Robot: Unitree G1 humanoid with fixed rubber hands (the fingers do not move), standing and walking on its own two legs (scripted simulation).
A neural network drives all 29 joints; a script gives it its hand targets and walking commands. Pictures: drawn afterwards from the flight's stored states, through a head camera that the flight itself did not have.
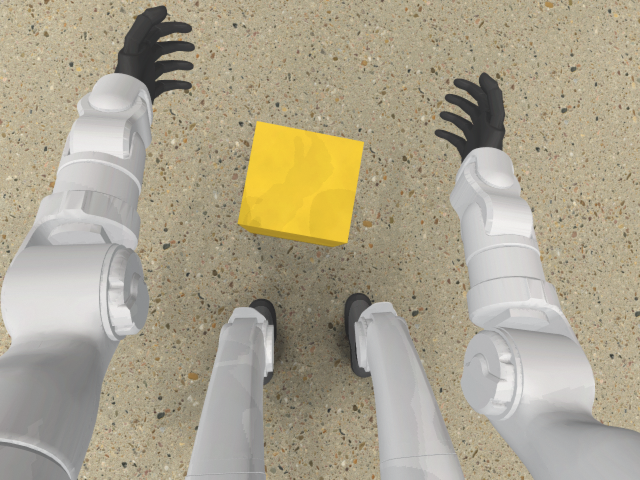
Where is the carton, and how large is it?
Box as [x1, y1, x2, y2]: [238, 121, 363, 246]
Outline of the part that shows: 257,121 238,223 250,232 328,246 334,246 347,242 363,142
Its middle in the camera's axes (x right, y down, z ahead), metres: -0.05 -0.09 +0.86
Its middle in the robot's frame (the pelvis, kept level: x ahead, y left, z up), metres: +0.48 +0.00 -0.51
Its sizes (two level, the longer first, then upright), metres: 0.210 0.200 0.250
